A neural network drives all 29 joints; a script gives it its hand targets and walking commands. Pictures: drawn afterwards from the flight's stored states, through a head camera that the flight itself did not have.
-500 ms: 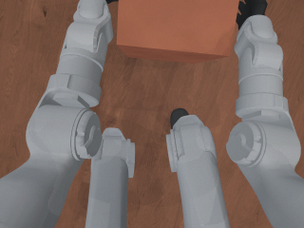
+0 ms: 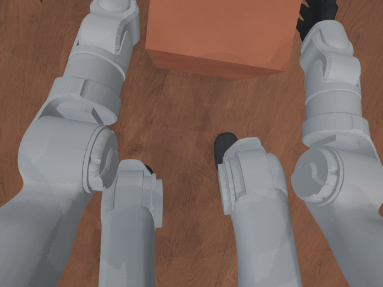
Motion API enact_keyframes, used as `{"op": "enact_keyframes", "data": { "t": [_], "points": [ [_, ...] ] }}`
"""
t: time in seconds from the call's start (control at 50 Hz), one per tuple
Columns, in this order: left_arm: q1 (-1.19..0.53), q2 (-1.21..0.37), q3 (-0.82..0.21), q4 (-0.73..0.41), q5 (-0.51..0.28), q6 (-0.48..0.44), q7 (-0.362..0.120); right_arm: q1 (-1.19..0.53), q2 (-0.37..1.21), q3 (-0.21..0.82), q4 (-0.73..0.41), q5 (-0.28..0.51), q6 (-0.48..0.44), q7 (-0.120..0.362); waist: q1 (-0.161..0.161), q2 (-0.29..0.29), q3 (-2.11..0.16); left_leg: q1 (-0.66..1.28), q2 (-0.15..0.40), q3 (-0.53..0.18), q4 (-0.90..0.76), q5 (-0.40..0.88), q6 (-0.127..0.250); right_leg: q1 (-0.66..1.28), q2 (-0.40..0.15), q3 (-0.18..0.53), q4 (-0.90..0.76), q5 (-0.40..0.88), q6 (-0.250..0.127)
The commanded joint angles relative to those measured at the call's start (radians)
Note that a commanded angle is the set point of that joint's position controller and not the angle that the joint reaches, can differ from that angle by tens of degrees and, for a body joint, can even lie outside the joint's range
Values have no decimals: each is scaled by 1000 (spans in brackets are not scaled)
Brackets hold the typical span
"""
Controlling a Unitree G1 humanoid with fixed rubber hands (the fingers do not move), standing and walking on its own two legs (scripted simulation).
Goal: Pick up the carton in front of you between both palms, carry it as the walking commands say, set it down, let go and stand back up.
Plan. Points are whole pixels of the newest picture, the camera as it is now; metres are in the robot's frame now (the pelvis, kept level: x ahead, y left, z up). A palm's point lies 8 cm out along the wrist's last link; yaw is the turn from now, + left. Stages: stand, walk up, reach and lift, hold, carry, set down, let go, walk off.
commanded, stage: set down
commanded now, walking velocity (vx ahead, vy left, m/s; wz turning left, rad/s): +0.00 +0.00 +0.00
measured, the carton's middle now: (214, 14) +0.53 -0.14 -0.27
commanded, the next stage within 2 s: let go in 1.98 s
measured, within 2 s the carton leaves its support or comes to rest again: neither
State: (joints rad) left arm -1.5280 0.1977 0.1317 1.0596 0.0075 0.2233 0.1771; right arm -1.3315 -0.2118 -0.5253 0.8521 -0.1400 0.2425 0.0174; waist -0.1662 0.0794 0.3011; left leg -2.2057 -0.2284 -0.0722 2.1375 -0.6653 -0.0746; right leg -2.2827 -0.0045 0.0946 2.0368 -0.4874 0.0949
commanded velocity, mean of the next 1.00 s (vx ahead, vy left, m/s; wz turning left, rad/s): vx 0.00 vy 0.00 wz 0.00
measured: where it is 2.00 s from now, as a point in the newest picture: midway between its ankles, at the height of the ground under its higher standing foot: (186, 195)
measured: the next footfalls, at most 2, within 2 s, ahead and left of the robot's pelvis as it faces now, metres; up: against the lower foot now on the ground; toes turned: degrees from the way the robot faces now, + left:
none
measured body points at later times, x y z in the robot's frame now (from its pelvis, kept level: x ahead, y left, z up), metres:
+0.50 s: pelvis -0.01 +0.00 -0.01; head +0.37 -0.04 +0.22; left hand +0.58 +0.01 -0.19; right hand +0.49 -0.29 -0.19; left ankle +0.08 +0.11 -0.36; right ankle +0.13 -0.15 -0.36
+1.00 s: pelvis -0.01 -0.01 -0.02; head +0.38 -0.05 +0.19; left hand +0.59 +0.04 -0.21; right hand +0.50 -0.33 -0.21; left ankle +0.08 +0.11 -0.36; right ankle +0.13 -0.15 -0.36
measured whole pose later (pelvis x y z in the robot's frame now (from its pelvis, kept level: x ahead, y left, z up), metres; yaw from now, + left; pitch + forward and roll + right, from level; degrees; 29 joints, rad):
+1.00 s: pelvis -0.01 -0.01 -0.02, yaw -1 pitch +36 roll -1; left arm -1.57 0.39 -0.07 1.02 -0.18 0.14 0.12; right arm -1.47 -0.42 -0.35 1.14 0.16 0.02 -0.04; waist -0.14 0.02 0.47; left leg -2.18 -0.12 -0.06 2.22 -0.67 -0.07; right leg -2.27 -0.05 0.03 2.11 -0.47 0.02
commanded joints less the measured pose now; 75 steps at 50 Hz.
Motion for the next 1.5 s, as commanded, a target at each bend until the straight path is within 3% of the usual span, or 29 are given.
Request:
{"op": "enact_keyframes", "data": {
  "t": [0.0,0.32,0.48,0.58,0.64,0.7,0.76,0.88,0.98,1.08,1.18,1.26,1.34,1.48],
  "points": [
    [-506,-832,-236,-117,-79,-51,-232,-645,639,346,-65,98,-41,238,-130,120,-1081,376,20,119,-201,325,43,620,61,-193,-57,390,-70],
    [-415,-653,-97,18,24,-43,-261,-535,527,222,74,19,-37,228,-66,120,-782,251,37,109,-198,179,65,494,59,-158,-58,235,-93],
    [-378,-581,-63,43,62,-39,-266,-487,457,157,127,-14,-41,222,-54,106,-703,243,51,91,-192,161,70,454,58,-150,-54,194,-101],
    [-382,-502,-72,18,64,-50,-252,-459,396,104,145,-20,-66,202,-57,101,-714,275,69,86,-185,189,54,474,48,-156,-38,208,-90],
    [-339,-291,-57,5,59,-66,-200,-391,181,24,185,-21,-106,146,-69,95,-757,331,91,83,-184,215,30,513,31,-164,-26,230,-77],
    [-279,140,-36,-10,24,-94,-93,-288,-256,-43,229,13,-185,17,-92,65,-826,393,115,69,-172,254,15,567,10,-178,-18,282,-66],
    [-330,212,-91,-42,-66,-110,-56,-341,-356,4,237,108,-239,-47,-110,72,-923,424,129,65,-142,329,-1,610,-7,-162,-7,372,-67],
    [-400,197,-221,-144,-206,-127,-59,-385,-365,151,214,274,-261,-51,-131,89,-1140,495,150,91,-101,407,-4,752,-21,-147,-4,525,-73],
    [-371,256,-182,-194,-187,-97,-46,-372,-383,192,142,328,-224,-65,-107,72,-1304,513,138,137,-117,331,9,912,-4,-147,-32,532,-71],
    [-344,281,-114,-245,-152,-50,-36,-344,-356,206,35,314,-162,-91,-77,14,-1415,476,112,182,-183,215,26,1077,24,-161,-98,474,-66],
    [-270,270,-37,-124,-114,-16,-49,-310,-277,210,41,277,-109,-104,-37,-42,-1228,365,105,181,-280,95,42,977,32,-173,-196,317,-52],
    [-225,249,10,-70,-77,-28,-64,-287,-230,189,23,235,-107,-95,-20,-73,-1183,329,102,169,-342,106,49,932,35,-174,-249,311,-42],
    [-215,241,28,-87,-50,-33,-71,-254,-225,160,-6,206,-102,-84,-28,-59,-1230,377,98,162,-403,137,47,936,40,-183,-303,338,-40],
    [-203,211,1,-227,-45,0,-70,-168,-261,124,-96,198,-70,-67,-68,39,-1425,588,88,162,-506,245,27,995,51,-211,-407,443,-53]
  ]
}}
